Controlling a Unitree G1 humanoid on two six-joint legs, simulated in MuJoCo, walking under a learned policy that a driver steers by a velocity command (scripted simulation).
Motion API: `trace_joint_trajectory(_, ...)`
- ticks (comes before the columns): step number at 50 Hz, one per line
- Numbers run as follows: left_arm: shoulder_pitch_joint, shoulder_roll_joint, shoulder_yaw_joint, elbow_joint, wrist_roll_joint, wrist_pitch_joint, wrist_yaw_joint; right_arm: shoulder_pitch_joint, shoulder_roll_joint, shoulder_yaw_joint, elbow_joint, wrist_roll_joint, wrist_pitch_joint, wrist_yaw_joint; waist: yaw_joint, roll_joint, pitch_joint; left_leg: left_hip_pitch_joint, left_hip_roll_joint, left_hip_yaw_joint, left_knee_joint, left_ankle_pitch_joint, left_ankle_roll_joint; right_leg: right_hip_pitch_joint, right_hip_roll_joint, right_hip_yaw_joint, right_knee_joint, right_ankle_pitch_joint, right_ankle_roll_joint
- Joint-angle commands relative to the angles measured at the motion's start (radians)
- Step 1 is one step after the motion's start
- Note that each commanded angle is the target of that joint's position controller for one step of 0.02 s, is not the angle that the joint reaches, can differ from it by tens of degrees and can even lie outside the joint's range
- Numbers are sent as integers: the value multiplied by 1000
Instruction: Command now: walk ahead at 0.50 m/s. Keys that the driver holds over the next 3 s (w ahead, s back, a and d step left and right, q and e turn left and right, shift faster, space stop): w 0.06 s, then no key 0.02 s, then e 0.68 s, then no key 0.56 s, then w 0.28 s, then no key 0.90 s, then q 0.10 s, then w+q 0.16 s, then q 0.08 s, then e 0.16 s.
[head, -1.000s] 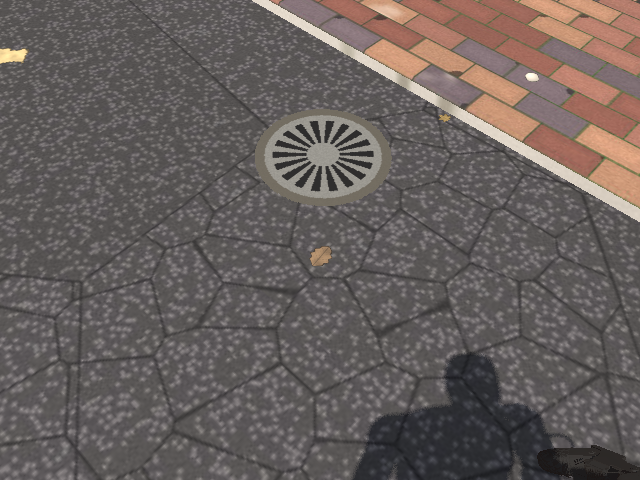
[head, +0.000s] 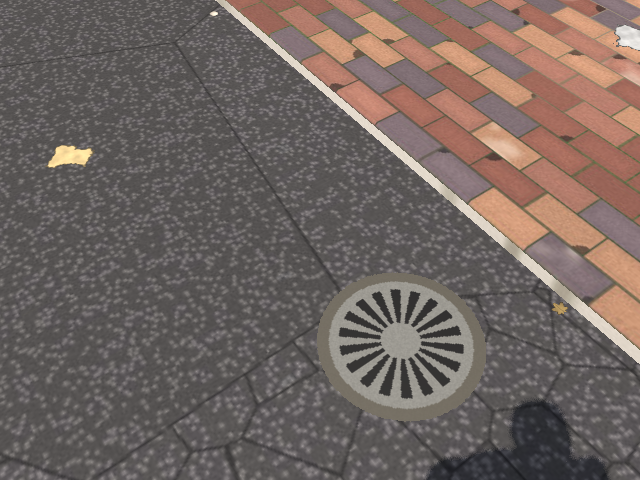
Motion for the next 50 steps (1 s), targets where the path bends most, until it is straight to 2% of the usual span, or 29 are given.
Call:
trace_joint_trajectory(1, 27, 167, 36, -22, 6, -6, 11, -83, -82, -19, -81, 1, -19, -6, -19, -114, 42, 58, -32, 23, -60, -38, 29, -26, -301, 127, -3, 502, -117)
trace_joint_trajectory(2, 16, 174, 37, -19, 8, -3, 15, -59, -89, -23, -76, -1, -23, -10, -35, -114, 32, 100, -46, 27, -83, -78, 44, -8, -307, 124, 38, 574, -109)
trace_joint_trajectory(3, 3, 180, 38, -16, 9, 0, 17, 8, -99, -31, -54, -4, -28, -15, -67, -113, 0, 189, -73, 36, -118, -110, 61, 2, -299, 110, 124, 689, -96)
trace_joint_trajectory(4, -1, 168, 33, -9, 6, 5, 18, 147, -110, -40, -3, -15, -41, -23, -126, -79, -67, 355, -100, 44, -191, -68, 85, -19, -253, 71, 301, 770, -71)
trace_joint_trajectory(5, 7, 136, 21, -25, -4, 4, 20, 306, -158, -56, 36, -37, -55, -36, -179, -27, -180, 605, 26, -79, -192, -1, 125, -170, -205, 50, 535, 583, -44)
trace_joint_trajectory(6, 122, 23, -8, -52, -45, 4, 18, 385, -269, -88, 42, -46, -50, -46, -156, 207, -331, 896, 351, -492, -215, 192, 266, -499, -41, -36, 926, -19, 13)
trace_joint_trajectory(7, 89, 133, 23, -27, -17, 15, 36, 360, -232, -84, 40, 8, -38, -41, -152, 103, -335, 811, 376, -563, -258, 429, 287, -547, -13, 83, 1048, -284, 8)
trace_joint_trajectory(8, 41, 128, 29, -35, -14, 21, 38, 267, -178, -68, 30, 19, -40, -40, -108, 48, -212, 696, 333, -380, -253, 542, 268, -559, -60, 128, 1063, -246, 3)
trace_joint_trajectory(9, 6, 106, 24, -36, -11, 24, 37, 203, -114, -51, 22, 17, -46, -40, -84, 22, -133, 601, 290, -268, -280, 600, 232, -563, -96, 119, 1016, -207, 6)
trace_joint_trajectory(10, -14, 101, 29, -33, -4, 37, 34, 172, -80, -41, 23, 18, -49, -44, -65, 28, -84, 528, 245, -188, -309, 580, 187, -544, -119, 114, 964, -178, 11)
trace_joint_trajectory(11, -12, 102, 33, -35, 10, 53, 26, 147, -71, -37, 25, 21, -48, -51, -40, 56, -63, 463, 212, -129, -336, 562, 164, -511, -125, 101, 938, -148, 24)
trace_joint_trajectory(12, -4, 93, 36, -31, 16, 68, 20, 148, -78, -38, 25, 17, -51, -54, -32, 60, -73, 430, 203, -90, -344, 595, 156, -475, -112, 88, 945, -118, 32)
trace_joint_trajectory(15, -17, 74, 42, -47, 14, 96, 11, 150, -109, -48, 25, 20, -54, -62, -7, 50, -95, 407, 202, -8, -360, 592, 174, -486, -102, 68, 935, -54, 52)
trace_joint_trajectory(18, -102, 65, 41, -87, 21, 112, 6, 155, -101, -47, 32, 17, -40, -73, -18, 68, -61, 408, 188, 58, -366, 494, 171, -540, -122, 48, 817, 19, 63)
trace_joint_trajectory(22, -192, 50, 29, -133, 23, 121, -6, 179, -119, -56, 42, 14, -22, -75, -48, 75, -61, 418, 198, 112, -339, 413, 173, -484, -123, 3, 636, 67, 52)
trace_joint_trajectory(27, -245, 73, 37, -184, 22, 127, -11, 196, -158, -79, 44, 7, 12, -68, -78, 81, -52, 464, 261, 94, -254, 299, 169, -450, -108, -31, 518, -80, 16)
trace_joint_trajectory(29, -236, 72, 40, -198, 18, 118, -10, 194, -168, -87, 44, 9, 26, -70, -73, 68, -52, 467, 269, 94, -182, 230, 141, -400, -97, -39, 413, -94, -4)
trace_joint_trajectory(30, -209, 74, 41, -198, 19, 106, -7, 200, -172, -92, 50, 8, 34, -72, -49, 25, -65, 440, 248, 120, -103, 161, 98, -322, -90, -28, 298, 7, -17)
trace_joint_trajectory(31, -158, 141, 59, -187, 28, 90, 4, 241, -150, -89, 49, 3, 40, -69, -37, -127, -107, 367, 172, 172, 88, 5, 35, -207, -165, 119, 179, 181, -48)
trace_joint_trajectory(32, -138, 295, 98, -200, 20, 87, 15, 215, -70, -69, -21, 18, 44, -63, -38, -390, -102, 67, -47, 216, 330, -524, -51, -84, -444, 525, 136, 622, -216)
trace_joint_trajectory(33, -37, 284, 107, -170, -2, 93, 18, 135, -101, -70, -30, 4, 62, -71, 31, -227, -152, 18, -71, 30, 501, -648, -59, -61, -474, 536, 138, 679, -312)
trace_joint_trajectory(34, -70, 249, 96, -171, -4, 100, 25, 127, -98, -71, -33, 13, 68, -69, 2, -165, -119, -7, -54, -18, 557, -582, -61, -95, -431, 457, 142, 639, -311)
trace_joint_trajectory(35, -146, 207, 83, -183, -1, 110, 31, 120, -90, -69, -27, 22, 63, -67, -29, -126, -64, -10, -38, -42, 530, -491, -58, -151, -368, 389, 123, 540, -268)
trace_joint_trajectory(36, -211, 179, 74, -200, -6, 115, 37, 111, -102, -74, -29, 15, 57, -68, -53, -128, -41, -9, -28, -53, 483, -424, -55, -172, -315, 351, 113, 478, -225)
trace_joint_trajectory(37, -256, 150, 66, -215, -9, 117, 38, 127, -117, -78, -23, 1, 56, -67, -69, -137, -53, 16, -33, -51, 465, -382, -56, -179, -278, 319, 115, 489, -204)
trace_joint_trajectory(38, -256, 149, 64, -219, -7, 115, 33, 142, -117, -79, -18, -4, 61, -64, -71, -128, -81, 38, -50, -44, 468, -366, -59, -176, -266, 310, 122, 523, -200)
trace_joint_trajectory(40, -234, 164, 66, -213, -4, 104, 26, 170, -98, -75, -10, 6, 70, -62, -72, -101, -118, 68, -58, -42, 420, -360, -65, -159, -263, 296, 125, 536, -198)
trace_joint_trajectory(45, -210, 173, 62, -194, 13, 103, 26, 129, -84, -65, -21, 13, 85, -67, -37, -154, -96, 142, -60, -40, 238, -360, -57, -202, -257, 327, 86, 285, -186)
trace_joint_trajectory(50, -240, 178, 54, -177, 21, 111, 21, 148, -83, -61, -11, 25, 75, -74, -35, -163, -78, 282, -89, -24, 49, -369, -25, -263, -258, 372, 93, 184, -168)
